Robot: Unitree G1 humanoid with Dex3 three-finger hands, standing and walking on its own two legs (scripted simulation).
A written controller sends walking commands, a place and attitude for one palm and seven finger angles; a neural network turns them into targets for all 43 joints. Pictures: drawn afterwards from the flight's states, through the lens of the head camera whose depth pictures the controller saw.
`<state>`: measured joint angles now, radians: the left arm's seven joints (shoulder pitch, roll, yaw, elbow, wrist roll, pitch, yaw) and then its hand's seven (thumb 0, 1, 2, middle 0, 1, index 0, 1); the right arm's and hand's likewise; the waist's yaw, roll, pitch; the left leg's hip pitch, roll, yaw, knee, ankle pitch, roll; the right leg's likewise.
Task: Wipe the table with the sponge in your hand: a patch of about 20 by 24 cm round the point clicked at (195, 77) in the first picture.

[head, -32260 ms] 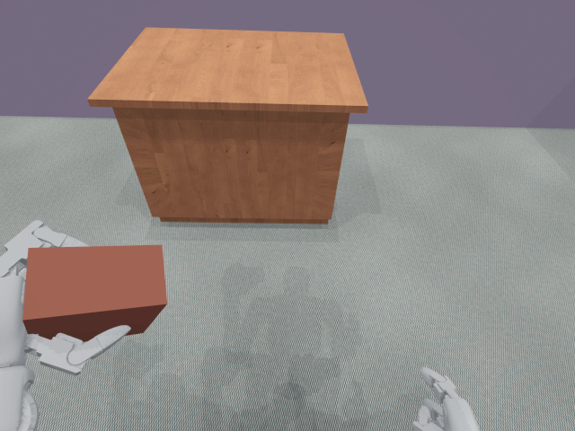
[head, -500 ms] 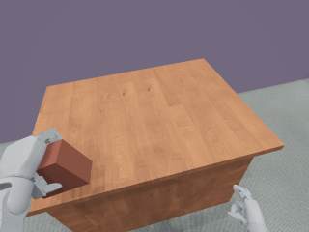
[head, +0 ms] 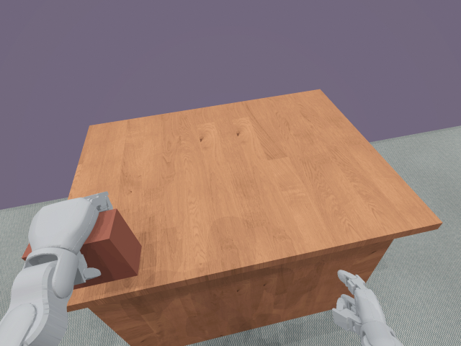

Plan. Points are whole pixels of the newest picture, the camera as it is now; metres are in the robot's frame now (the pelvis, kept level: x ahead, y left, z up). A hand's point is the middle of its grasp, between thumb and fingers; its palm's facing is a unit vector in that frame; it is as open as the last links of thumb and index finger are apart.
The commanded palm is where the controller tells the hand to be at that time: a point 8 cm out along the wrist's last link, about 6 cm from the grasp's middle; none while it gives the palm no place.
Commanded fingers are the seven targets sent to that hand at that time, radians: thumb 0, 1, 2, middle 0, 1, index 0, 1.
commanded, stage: turn the palm down, sponge in hand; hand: left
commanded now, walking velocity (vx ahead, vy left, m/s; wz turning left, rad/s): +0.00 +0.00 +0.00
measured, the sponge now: (94, 256) +0.21 +0.29 +0.05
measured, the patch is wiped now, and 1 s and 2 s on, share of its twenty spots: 0.00 0.00 0.00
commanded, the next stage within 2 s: move the sponge above the wiping area in 0.44 s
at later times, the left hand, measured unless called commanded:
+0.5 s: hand (91, 240) +0.22 +0.28 +0.10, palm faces +0.02 -0.09 -1.00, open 10.4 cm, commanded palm +0.19 +0.27 +0.17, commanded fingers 0.00 0.10 1.30 -1.20 -1.60 -1.20 -1.60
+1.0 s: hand (106, 237) +0.24 +0.26 +0.08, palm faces +0.01 -0.09 -1.00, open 10.4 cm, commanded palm +0.21 +0.26 +0.15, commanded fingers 0.00 0.10 1.30 -1.20 -1.60 -1.20 -1.60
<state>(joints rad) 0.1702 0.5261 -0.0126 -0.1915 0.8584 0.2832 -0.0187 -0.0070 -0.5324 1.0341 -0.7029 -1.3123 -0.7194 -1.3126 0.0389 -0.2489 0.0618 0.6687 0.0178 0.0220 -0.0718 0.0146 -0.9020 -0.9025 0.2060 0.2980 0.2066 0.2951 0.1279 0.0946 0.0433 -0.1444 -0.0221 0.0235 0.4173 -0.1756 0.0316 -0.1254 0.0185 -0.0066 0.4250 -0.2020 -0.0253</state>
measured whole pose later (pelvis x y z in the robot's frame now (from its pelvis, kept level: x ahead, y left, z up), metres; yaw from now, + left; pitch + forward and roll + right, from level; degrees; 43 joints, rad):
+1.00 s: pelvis +0.00 -0.02 +0.00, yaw +0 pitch -5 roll +0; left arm 0.12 0.48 -0.05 -0.08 0.90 0.25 0.01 -0.01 -0.53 1.03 -0.70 -1.31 -0.72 -1.31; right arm 0.04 -0.26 0.03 0.71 0.02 0.02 -0.06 0.01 -0.90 -0.90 0.21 0.30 0.21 0.29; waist 0.12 0.11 0.03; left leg -0.14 0.00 0.02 0.41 -0.17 0.01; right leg -0.13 0.04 0.00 0.42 -0.20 -0.05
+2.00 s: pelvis +0.02 -0.02 +0.00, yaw +0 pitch -2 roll +1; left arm -0.03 0.41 -0.14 0.15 0.95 0.32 0.08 -0.01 -0.53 1.03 -0.70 -1.31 -0.72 -1.31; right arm 0.05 -0.26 0.02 0.71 0.05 0.05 -0.06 0.01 -0.90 -0.90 0.20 0.30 0.21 0.29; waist 0.10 0.09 -0.02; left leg -0.19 0.00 0.01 0.43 -0.21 0.00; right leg -0.18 0.04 -0.01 0.46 -0.24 -0.05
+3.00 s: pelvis +0.02 -0.01 +0.00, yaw +0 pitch -1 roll +0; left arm -0.12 0.37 -0.18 0.23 0.97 0.34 0.12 -0.01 -0.53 1.04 -0.70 -1.31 -0.72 -1.31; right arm 0.04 -0.24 0.02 0.71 0.05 0.07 -0.05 0.01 -0.90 -0.90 0.20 0.30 0.21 0.29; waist 0.10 0.08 -0.04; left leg -0.22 -0.01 0.01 0.44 -0.21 0.01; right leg -0.20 0.03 -0.01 0.46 -0.24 -0.04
